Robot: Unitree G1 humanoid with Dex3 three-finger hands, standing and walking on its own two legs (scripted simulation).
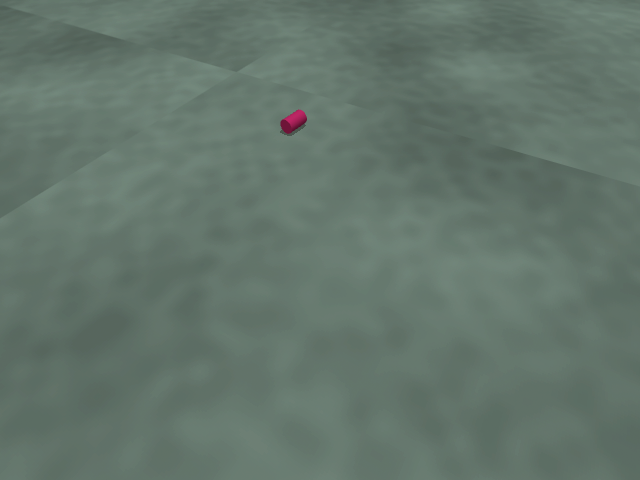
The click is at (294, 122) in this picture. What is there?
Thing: lying can
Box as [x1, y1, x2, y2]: [280, 110, 306, 133]
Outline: 301,110 295,111 281,121 281,127 285,132 289,133 305,122 306,117
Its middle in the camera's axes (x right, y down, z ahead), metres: -0.16 -0.72 +2.26
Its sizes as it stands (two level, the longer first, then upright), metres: 0.141 0.087 0.087
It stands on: the floor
